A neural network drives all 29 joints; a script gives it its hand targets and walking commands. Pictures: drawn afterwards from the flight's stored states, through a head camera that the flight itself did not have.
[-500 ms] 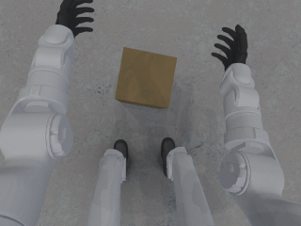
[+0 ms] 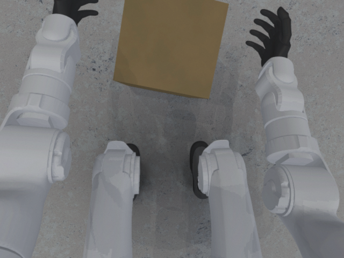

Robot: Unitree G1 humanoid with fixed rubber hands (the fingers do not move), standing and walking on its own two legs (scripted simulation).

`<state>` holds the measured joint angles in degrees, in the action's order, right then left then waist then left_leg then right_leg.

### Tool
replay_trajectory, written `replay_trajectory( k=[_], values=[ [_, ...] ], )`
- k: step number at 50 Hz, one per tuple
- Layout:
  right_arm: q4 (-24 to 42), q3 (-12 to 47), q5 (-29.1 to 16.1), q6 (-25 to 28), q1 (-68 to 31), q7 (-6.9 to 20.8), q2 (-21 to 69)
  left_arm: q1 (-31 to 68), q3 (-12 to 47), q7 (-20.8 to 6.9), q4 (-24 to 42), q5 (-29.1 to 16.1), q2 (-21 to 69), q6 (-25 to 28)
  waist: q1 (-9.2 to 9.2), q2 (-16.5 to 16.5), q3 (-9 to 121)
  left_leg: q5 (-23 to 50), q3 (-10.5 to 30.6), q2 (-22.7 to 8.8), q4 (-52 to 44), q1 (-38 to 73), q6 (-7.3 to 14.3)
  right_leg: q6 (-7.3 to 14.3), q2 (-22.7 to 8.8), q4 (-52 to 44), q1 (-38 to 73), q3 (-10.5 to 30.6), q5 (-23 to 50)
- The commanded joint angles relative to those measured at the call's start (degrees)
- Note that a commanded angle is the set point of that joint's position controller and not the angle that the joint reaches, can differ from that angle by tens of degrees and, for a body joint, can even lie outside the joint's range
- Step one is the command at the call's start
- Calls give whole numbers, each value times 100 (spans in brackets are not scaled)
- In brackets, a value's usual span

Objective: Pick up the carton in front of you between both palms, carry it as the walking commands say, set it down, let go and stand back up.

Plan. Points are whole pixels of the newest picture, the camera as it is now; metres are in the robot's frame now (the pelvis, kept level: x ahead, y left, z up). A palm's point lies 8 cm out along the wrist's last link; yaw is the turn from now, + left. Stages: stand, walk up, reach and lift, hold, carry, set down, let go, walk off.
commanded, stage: reach and lift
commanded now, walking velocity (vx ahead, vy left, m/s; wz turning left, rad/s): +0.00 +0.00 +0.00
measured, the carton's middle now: (167, 53) +0.51 +0.02 -0.33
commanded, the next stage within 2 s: none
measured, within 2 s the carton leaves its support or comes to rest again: leaves its support in 1.10 s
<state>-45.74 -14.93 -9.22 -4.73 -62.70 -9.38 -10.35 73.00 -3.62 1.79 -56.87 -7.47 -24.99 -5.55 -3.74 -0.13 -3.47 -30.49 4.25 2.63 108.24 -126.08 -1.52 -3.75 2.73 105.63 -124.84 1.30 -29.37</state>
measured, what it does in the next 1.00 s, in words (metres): lowers itself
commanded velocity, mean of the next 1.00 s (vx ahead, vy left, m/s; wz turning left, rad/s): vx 0.00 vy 0.00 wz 0.00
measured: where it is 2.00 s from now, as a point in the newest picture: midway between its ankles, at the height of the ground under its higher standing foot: (165, 181)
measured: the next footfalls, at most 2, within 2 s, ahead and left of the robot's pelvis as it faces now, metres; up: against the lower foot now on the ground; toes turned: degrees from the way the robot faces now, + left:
none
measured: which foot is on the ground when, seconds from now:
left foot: down 0.00-1.00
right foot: down 0.00-1.00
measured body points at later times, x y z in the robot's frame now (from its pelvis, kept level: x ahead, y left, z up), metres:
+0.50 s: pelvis -0.01 +0.00 -0.08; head +0.36 +0.04 +0.16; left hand +0.55 +0.19 -0.28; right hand +0.52 -0.18 -0.27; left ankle +0.09 +0.12 -0.42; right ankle +0.11 -0.13 -0.42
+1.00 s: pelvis -0.02 +0.00 -0.08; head +0.35 +0.03 +0.17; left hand +0.55 +0.16 -0.27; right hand +0.52 -0.15 -0.26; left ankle +0.09 +0.12 -0.42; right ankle +0.11 -0.13 -0.42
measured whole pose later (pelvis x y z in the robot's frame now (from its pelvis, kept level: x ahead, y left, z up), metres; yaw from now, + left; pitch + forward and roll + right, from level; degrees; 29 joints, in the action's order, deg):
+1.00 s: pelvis -0.02 +0.00 -0.08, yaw -1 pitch +38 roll -4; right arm -64.2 -17.0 -8.2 -2.1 -81.5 -11.6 -9.3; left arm 90.3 2.6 4.3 -74.9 -7.8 -21.4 -3.3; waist -2.7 -2.2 -18.4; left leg -31.9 3.5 1.6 125.0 -131.4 -0.8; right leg -4.9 3.8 121.9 -130.2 1.4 -30.2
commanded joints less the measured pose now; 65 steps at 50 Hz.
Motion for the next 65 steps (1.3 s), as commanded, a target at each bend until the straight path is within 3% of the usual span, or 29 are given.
replay_trajectory(
  k=[1, 5, 11, 16, 19, 24, 32, 41, 43, 44, 47, 50, 52, 59, 62, 65],
  values=[
    [386, 49, -120, -6, -1566, -71, -679, 2066, 70, 0, 309, -143, -755, 39, -103, 747, 6617, 1290, -505, -99, -576, 3865, -20, -90, 7, -410, 3179, -695, 1381],
    [-220, 30, -80, 14, -2061, -58, -723, 2414, 133, -24, -390, -178, -835, 74, -96, 621, 5693, 647, -460, -209, -300, 3182, 25, -80, -87, -69, 2905, -648, 906],
    [-906, 64, -57, 241, -2597, -12, -851, 2849, 314, -10, -947, -309, -953, 281, -113, 469, 5178, 744, -334, -282, 211, 2763, 49, -84, -133, 475, 2798, -562, 1033],
    [-823, 251, -301, 441, -2891, -61, -1011, 3158, 538, 95, -686, -520, -1075, 449, -104, 523, 5712, 1265, -316, -278, 567, 3077, 50, -66, -96, 841, 2939, -580, 1545],
    [-1146, 564, -599, 486, -2610, -17, -664, 3074, 684, 121, -550, -556, -946, 531, 54, 609, 5616, 1806, -303, -250, 739, 3233, 72, -72, -21, 1013, 2782, -569, 1984],
    [-1006, 588, -674, 561, -2224, -66, -666, 2647, 662, 167, -385, -512, -778, 538, 81, 774, 5905, 2264, -299, -226, 836, 3726, 57, -70, 60, 1082, 2622, -626, 2201],
    [-1242, 366, -410, 556, -2249, -58, -599, 2519, 627, 129, -774, -428, -484, 486, -39, 634, 4916, 1434, -231, -220, 609, 2905, 32, -47, 10, 946, 2155, -586, 1522],
    [-1285, 656, -456, 569, -2848, -52, 188, 3109, 902, 148, -891, -428, 197, 531, 98, 527, 4930, 1109, -288, -118, 494, 2804, 65, -47, 132, 861, 2568, -558, 1357],
    [-1381, 548, -252, 566, -2855, -57, 421, 3182, 918, 117, -964, -350, 521, 537, 15, 522, 4863, 1050, -307, -61, 480, 2763, 56, -51, 200, 846, 2681, -570, 1335],
    [-1186, 818, -296, 574, -3275, 81, 1288, 3525, 1243, -15, -788, -430, 1509, 538, 26, 555, 4929, 1127, -299, -15, 457, 2801, 93, -40, 257, 857, 2645, -576, 1413],
    [-1089, 1001, 43, 374, -4321, 696, 3456, 4155, 1366, -570, -848, -193, 3825, 383, 101, 535, 4754, 1201, -326, 148, 563, 2554, 145, 9, 437, 1007, 2473, -606, 1391],
    [-792, 935, 339, 80, -4665, 1174, 4536, 3987, 1114, -981, -596, 80, 4946, 184, 169, 396, 4502, 1226, -409, 282, 671, 2321, 194, 34, 541, 1117, 2211, -685, 1277],
    [-597, 995, 333, -39, -4687, 1330, 4974, 3903, 1051, -1119, -384, 110, 5378, 104, 218, 360, 4680, 1447, -493, 315, 711, 2354, 210, 38, 578, 1160, 2240, -720, 1470],
    [333, 1658, -73, -331, -4492, 1422, 6150, 4036, 1606, -1102, 1160, -241, 6497, -51, 282, 531, 7049, 2707, -743, 405, 779, 3779, 124, 20, 648, 1248, 2940, -847, 2520],
    [904, 2039, -93, -556, -4469, 1423, 6426, 3918, 1851, -995, 1939, -246, 6907, -262, 287, 679, 8208, 3030, -817, 472, 650, 4670, 47, 8, 688, 1072, 3016, -922, 2528],
    [1528, 2355, -4, -740, -4502, 1425, 6416, 3537, 2028, -936, 2309, -182, 7291, -564, 212, 717, 8656, 2730, -875, 555, 388, 4845, 8, 27, 736, 786, 3218, -979, 2223]
  ],
)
